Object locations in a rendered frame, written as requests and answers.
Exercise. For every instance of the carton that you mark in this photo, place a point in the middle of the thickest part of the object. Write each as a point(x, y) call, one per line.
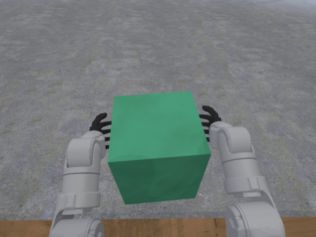
point(158, 150)

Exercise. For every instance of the robot left upper arm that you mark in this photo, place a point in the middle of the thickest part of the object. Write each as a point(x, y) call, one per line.
point(85, 227)

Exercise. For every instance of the robot right upper arm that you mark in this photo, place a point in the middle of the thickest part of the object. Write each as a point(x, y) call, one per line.
point(253, 219)

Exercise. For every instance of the robot left forearm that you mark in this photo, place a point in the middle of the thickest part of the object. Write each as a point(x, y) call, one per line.
point(81, 177)

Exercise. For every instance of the robot left hand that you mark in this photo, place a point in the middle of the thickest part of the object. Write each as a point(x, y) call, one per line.
point(97, 125)

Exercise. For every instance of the robot right hand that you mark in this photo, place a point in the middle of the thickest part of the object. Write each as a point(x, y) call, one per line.
point(213, 118)

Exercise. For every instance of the robot right forearm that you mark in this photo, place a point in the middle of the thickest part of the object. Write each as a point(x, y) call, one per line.
point(242, 175)

